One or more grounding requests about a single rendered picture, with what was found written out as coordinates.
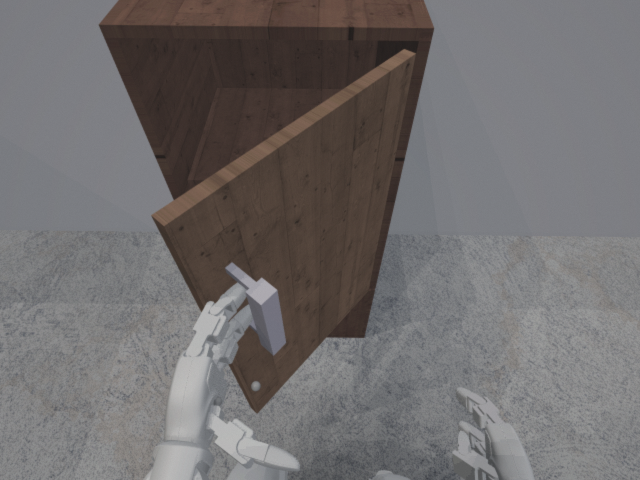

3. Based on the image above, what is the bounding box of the cupboard door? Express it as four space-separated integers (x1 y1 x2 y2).
151 49 416 414

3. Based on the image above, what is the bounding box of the left robot hand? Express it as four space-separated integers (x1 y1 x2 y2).
164 282 300 472

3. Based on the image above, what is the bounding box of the left robot forearm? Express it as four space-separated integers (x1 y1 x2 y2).
143 441 214 480

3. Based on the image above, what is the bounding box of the right robot hand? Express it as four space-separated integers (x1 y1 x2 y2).
452 387 535 480

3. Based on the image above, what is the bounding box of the handle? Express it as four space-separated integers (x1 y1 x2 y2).
225 262 286 356

